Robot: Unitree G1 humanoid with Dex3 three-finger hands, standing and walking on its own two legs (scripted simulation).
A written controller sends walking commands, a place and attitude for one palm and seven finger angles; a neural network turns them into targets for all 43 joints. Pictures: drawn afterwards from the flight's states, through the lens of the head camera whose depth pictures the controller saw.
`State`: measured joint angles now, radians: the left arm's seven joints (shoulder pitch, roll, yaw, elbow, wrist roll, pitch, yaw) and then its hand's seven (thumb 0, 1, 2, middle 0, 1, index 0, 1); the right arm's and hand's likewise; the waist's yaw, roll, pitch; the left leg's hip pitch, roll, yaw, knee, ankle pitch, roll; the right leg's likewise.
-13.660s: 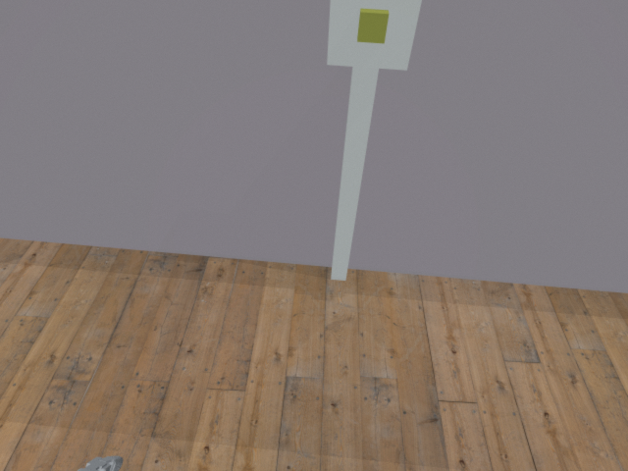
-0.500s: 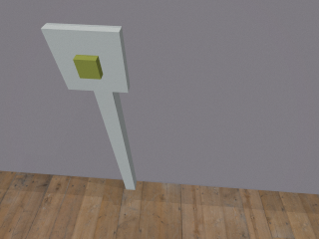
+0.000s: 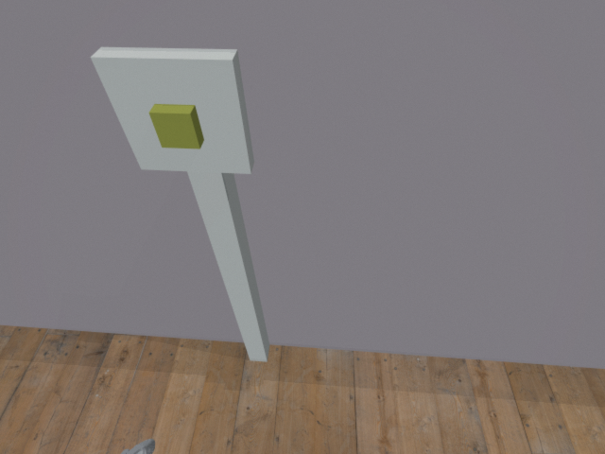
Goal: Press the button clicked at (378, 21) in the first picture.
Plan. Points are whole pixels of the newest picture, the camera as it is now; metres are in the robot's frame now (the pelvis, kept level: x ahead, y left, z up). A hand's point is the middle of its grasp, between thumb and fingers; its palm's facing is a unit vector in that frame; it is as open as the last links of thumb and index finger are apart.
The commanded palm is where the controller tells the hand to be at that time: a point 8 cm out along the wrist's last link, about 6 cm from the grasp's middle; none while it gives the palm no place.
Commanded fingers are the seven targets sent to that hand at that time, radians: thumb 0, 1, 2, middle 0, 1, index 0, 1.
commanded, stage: raise the hand and make a fist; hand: left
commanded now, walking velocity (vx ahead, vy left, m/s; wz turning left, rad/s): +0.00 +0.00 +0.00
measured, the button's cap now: (178, 125) +0.49 +0.21 +0.19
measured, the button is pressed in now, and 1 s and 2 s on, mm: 0 0 0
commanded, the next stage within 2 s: aim a knuckle at the button in 1.88 s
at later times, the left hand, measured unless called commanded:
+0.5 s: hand (153, 432) +0.14 +0.18 +0.03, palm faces +0.04 -1.00 -0.06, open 4.0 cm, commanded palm +0.13 +0.23 +0.03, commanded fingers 0.00 0.90 0.90 -1.08 -1.26 -1.08 -1.26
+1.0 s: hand (111, 375) +0.18 +0.21 +0.10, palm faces +0.02 -1.00 -0.08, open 3.1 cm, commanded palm +0.15 +0.26 +0.12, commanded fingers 0.00 0.90 0.90 -1.30 -1.50 -1.30 -1.50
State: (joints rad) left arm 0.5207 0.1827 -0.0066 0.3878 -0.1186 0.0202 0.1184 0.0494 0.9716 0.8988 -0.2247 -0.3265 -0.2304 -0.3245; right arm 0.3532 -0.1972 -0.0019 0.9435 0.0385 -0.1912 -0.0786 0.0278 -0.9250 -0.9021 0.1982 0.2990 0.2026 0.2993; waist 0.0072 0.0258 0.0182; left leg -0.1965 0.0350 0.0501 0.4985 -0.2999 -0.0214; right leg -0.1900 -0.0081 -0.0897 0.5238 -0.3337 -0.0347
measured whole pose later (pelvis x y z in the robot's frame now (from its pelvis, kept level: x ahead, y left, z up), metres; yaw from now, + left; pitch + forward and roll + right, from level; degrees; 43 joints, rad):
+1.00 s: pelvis -0.03 +0.02 -0.01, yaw +1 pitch +1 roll -1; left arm 0.40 0.25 0.18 -0.26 -0.27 -0.12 -0.22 0.02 0.90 0.90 -1.28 -1.49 -1.29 -1.48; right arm 0.25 -0.26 0.03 0.59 0.05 -0.30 -0.06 0.02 -0.90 -0.90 0.20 0.30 0.20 0.30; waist 0.03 0.04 -0.05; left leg -0.35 0.02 0.03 0.69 -0.35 0.01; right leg -0.32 -0.03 -0.10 0.66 -0.36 -0.01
